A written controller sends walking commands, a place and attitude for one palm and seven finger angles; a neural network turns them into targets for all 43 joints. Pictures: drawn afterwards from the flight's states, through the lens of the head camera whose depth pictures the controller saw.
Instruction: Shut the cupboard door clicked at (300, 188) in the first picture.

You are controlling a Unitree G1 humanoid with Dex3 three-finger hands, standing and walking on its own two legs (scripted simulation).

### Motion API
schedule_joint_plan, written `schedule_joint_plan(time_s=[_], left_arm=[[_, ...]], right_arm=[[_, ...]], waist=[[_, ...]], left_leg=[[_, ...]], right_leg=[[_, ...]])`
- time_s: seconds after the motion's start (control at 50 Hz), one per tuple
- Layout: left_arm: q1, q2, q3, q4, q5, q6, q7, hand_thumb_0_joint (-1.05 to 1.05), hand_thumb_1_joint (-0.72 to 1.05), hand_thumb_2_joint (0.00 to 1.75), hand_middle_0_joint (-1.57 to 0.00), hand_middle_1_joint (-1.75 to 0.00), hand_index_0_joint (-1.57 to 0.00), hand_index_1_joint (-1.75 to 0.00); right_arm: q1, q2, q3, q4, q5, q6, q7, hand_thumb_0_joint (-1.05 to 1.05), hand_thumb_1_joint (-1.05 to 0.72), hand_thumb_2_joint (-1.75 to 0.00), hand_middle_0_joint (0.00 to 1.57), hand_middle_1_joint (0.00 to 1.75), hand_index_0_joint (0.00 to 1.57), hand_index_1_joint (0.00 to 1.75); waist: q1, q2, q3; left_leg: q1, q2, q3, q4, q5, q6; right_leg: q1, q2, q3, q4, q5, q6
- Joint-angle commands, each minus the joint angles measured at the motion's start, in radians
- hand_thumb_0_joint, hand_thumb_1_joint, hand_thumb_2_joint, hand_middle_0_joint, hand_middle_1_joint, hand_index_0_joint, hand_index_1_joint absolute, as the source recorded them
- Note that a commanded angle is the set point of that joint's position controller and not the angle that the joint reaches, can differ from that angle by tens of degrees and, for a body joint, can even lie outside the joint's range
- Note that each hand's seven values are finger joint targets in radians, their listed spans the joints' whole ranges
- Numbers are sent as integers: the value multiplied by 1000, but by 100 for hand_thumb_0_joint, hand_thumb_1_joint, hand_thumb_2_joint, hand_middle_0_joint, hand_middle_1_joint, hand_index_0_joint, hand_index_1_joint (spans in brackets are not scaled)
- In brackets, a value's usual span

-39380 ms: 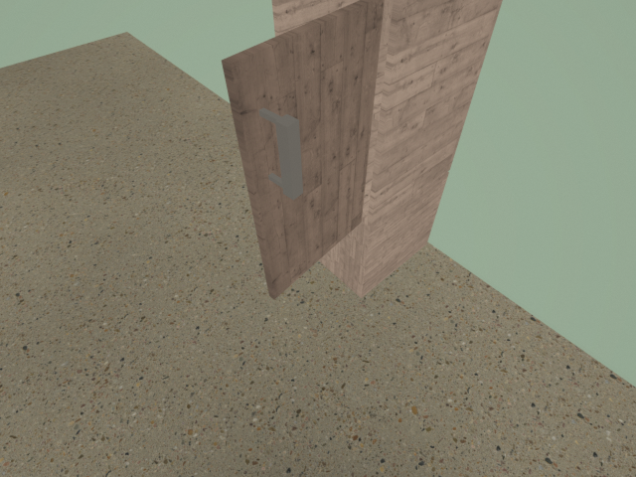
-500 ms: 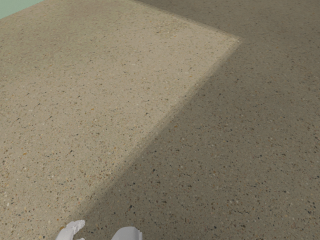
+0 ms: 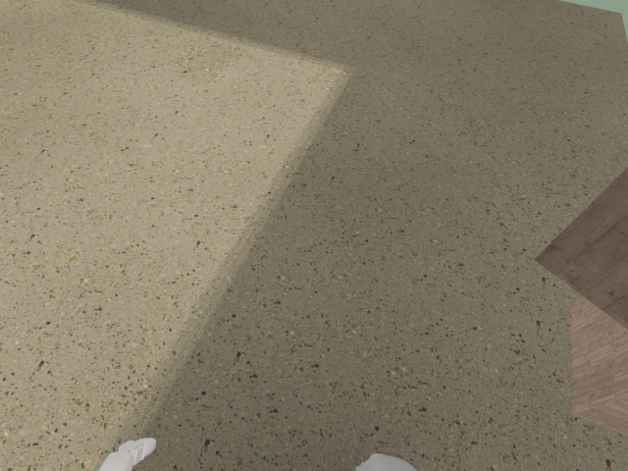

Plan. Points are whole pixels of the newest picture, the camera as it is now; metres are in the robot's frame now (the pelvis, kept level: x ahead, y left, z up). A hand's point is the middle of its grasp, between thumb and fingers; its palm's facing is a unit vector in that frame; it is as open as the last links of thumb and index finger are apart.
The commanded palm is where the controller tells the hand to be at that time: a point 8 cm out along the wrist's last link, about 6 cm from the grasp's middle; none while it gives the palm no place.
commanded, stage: turn to face it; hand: left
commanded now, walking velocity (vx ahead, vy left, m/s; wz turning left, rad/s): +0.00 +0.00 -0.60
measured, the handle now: out of the picture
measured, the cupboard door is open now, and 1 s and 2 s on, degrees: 62 62 62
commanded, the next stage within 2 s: take the last steps up to it in 1.24 s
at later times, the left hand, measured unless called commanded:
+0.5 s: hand (203, 441) +0.17 +0.17 -0.18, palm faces -0.25 -0.95 -0.21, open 7.4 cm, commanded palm none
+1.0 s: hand (275, 399) +0.23 +0.07 -0.15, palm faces -0.53 -0.80 -0.28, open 7.4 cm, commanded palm none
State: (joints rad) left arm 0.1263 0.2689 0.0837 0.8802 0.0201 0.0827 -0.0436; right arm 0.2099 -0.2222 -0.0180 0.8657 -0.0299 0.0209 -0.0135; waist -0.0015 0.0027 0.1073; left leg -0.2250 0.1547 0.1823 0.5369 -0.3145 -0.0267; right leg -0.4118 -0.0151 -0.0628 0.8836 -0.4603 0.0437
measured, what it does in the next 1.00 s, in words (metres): steps on the spot, turning right: right foot, then left foot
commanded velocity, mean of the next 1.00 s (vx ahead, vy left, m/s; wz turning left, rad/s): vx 0.00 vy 0.00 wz -0.54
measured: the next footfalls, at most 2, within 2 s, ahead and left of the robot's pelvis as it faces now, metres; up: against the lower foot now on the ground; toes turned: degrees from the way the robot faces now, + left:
right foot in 0.08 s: +0.04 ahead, -0.13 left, +0.00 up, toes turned -8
left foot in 0.46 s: +0.12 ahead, +0.10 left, +0.00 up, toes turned -12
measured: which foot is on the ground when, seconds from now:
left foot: down 0.00-0.08, up 0.10-0.44, down 0.46-0.80, up 0.82-1.00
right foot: up 0.00-0.06, down 0.08-0.46, up 0.48-0.78, down 0.80-1.00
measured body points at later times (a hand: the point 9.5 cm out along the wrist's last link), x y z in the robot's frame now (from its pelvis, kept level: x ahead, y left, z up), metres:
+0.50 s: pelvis +0.04 -0.01 -0.01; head +0.09 +0.00 +0.43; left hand +0.18 +0.22 -0.16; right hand +0.07 -0.28 -0.13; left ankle +0.08 +0.11 -0.74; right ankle -0.01 -0.12 -0.72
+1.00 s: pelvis +0.04 -0.05 +0.00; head +0.07 -0.10 +0.44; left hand +0.26 +0.11 -0.13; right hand -0.04 -0.32 -0.15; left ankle +0.10 +0.08 -0.67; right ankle -0.02 -0.13 -0.74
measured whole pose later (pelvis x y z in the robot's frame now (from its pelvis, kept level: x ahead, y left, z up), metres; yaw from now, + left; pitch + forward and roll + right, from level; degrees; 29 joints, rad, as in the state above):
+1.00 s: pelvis +0.04 -0.05 +0.00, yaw -33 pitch +2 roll +1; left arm 0.16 0.22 0.04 0.90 0.02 0.03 0.00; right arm 0.17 -0.27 -0.04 0.91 -0.01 0.06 -0.01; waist -0.02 0.03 0.09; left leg -0.50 0.08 0.04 1.08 -0.42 -0.10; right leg -0.26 0.02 0.00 0.51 -0.28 -0.04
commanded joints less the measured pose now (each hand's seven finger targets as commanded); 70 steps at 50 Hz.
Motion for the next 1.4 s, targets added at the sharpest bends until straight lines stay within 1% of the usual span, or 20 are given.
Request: schedule_joint_plan(time_s=[0.0,0.04,0.06,0.1,0.2,0.38,0.4,0.44,0.46,0.56,0.74,0.76,0.78,0.8,0.9,1.12,1.18,1.2,1.32,1.38], left_arm=[[-28,49,2,-96,-2,-38,-2,0,90,90,-20,-30,-20,-30],[96,115,17,-59,3,-51,6,0,90,90,-20,-30,-20,-30],[166,228,39,-38,11,-65,22,0,90,90,-20,-30,-20,-30],[179,244,48,-26,-3,-61,51,0,90,90,-20,-30,-20,-30],[18,166,19,-72,-1,-67,55,0,90,90,-20,-30,-20,-30],[-10,185,30,-69,-2,-52,46,0,90,90,-20,-30,-20,-30],[-14,156,26,-72,-5,-47,45,0,90,90,-20,-30,-20,-30],[26,68,8,-108,-15,-42,30,0,90,90,-20,-30,-20,-30],[4,97,12,-115,-5,-43,25,0,90,90,-20,-30,-20,-30],[-17,59,13,-86,-6,-27,2,0,90,90,-20,-30,-20,-30],[54,71,10,-67,-3,-43,0,0,90,90,-20,-30,-20,-30],[126,145,24,-44,4,-54,9,0,90,90,-20,-30,-20,-30],[183,256,44,-25,9,-66,26,0,90,90,-20,-30,-20,-30],[229,278,44,-15,-5,-63,40,0,90,90,-20,-30,-20,-30],[39,145,13,-47,-4,-72,60,0,90,90,-20,-30,-20,-30],[33,148,19,-14,-3,-62,57,0,90,90,-20,-30,-20,-30],[80,41,-4,-35,-14,-53,47,0,90,90,-20,-30,-20,-30],[40,65,-5,-39,-7,-47,46,0,90,90,-20,-30,-20,-30],[12,17,-10,-9,-7,-34,29,0,90,90,-20,-30,-20,-30],[6,10,-14,-1,-2,-34,14,0,90,90,-20,-30,-20,-30]], right_arm=[[44,-244,-82,-42,0,-9,-9,0,-90,-90,20,30,20,30],[15,-226,-83,-55,12,-7,-2,0,-90,-90,20,30,20,30],[-24,-143,-61,-101,21,-6,2,0,-90,-90,20,30,20,30],[-102,-143,-51,-126,21,14,-16,0,-90,-90,20,30,20,30],[-36,-130,-45,-60,17,14,-4,0,-90,-90,20,30,20,30],[29,-125,-43,-58,25,-4,-11,0,-90,-90,20,30,20,30],[51,-144,-48,-48,23,-9,-13,0,-90,-90,20,30,20,30],[103,-298,-74,-61,0,-19,-19,0,-90,-90,20,30,20,30],[97,-296,-70,-71,-5,-19,-21,0,-90,-90,20,30,20,30],[18,-216,-59,-80,-6,-21,-26,0,-90,-90,20,30,20,30],[5,-250,-82,-54,4,-5,-5,0,-90,-90,20,30,20,30],[2,-210,-78,-64,15,-4,1,0,-90,-90,20,30,20,30],[-57,-121,-52,-119,20,-3,4,0,-90,-90,20,30,20,30],[-95,-151,-46,-134,18,10,-8,0,-90,-90,20,30,20,30],[-26,-127,-43,-39,16,12,-7,0,-90,-90,20,30,20,30],[42,-100,-35,-6,21,-6,-13,0,-90,-90,20,30,20,30],[98,-251,-56,-3,1,-20,-22,0,-90,-90,20,30,20,30],[94,-241,-52,-1,-3,-21,-29,0,-90,-90,20,30,20,30],[50,-180,-44,10,-6,-19,-32,0,-90,-90,20,30,20,30],[81,-204,-59,31,-10,-13,-24,0,-90,-90,20,30,20,30]], waist=[[-27,221,-154],[44,88,-190],[82,-257,-205],[89,-253,-171],[-3,-135,-178],[-35,-153,-177],[-45,-106,-172],[-50,320,-196],[-57,236,-176],[-19,180,-156],[20,185,-167],[53,7,-196],[90,-324,-175],[112,-227,-171],[-5,-150,-206],[-29,-124,-171],[-29,272,-181],[-41,255,-149],[-17,188,-141],[-41,197,-145]], left_leg=[[114,204,-76,-44,528,101],[-46,142,-18,153,363,17],[-312,-10,46,375,-141,-47],[-423,-46,-168,643,-321,-50],[-313,-44,-162,543,-109,-76],[-49,-120,-133,25,43,-58],[68,-92,-157,-94,114,-45],[185,308,-527,-252,270,140],[103,350,-539,-250,280,198],[145,192,-203,-149,572,149],[6,177,-53,29,367,58],[-129,112,-8,188,201,-1],[-395,-56,19,425,-325,-58],[-407,-55,-126,575,-356,-55],[-349,-41,-174,596,-104,-70],[-36,-116,-137,-19,83,-43],[143,266,-484,-203,439,165],[91,290,-514,-227,476,217],[88,149,-246,-167,597,174],[76,177,-269,-211,224,161]], right_leg=[[108,24,-59,-245,107,-21],[363,-37,23,-466,356,-65],[522,-295,369,-534,655,-166],[400,-359,479,-532,801,-281],[304,-217,270,-494,740,-226],[172,-160,376,-425,577,-173],[74,-115,363,-381,476,-128],[-149,88,110,3,-147,-24],[-133,51,116,183,-181,-22],[-132,-8,44,208,-43,15],[242,24,-55,-378,235,-31],[404,-90,90,-493,362,-73],[483,-349,455,-552,678,-188],[407,-411,481,-535,846,-268],[354,-219,251,-484,816,-225],[214,-170,329,-434,608,-180],[-33,56,97,-100,-60,-39],[-56,48,107,70,-157,-31],[8,8,55,22,-49,-13],[61,23,1,-94,-33,-22]])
